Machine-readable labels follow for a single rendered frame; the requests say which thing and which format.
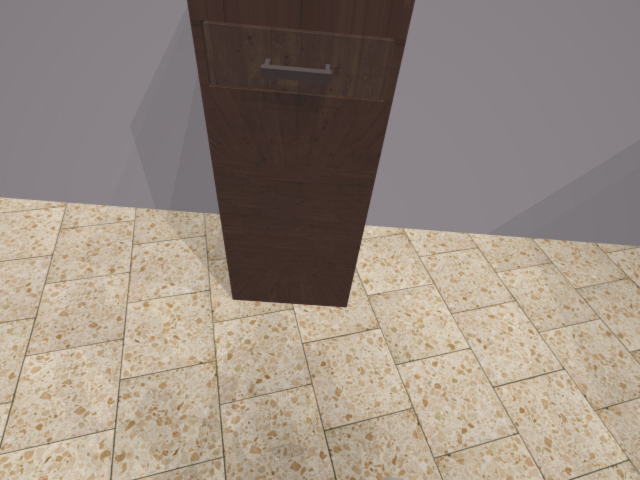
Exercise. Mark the cabinet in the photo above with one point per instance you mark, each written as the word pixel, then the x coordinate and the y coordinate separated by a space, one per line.
pixel 294 172

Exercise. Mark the drawer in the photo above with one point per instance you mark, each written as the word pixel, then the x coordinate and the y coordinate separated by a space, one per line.
pixel 235 53

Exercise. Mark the handle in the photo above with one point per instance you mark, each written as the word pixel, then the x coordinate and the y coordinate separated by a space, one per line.
pixel 296 73

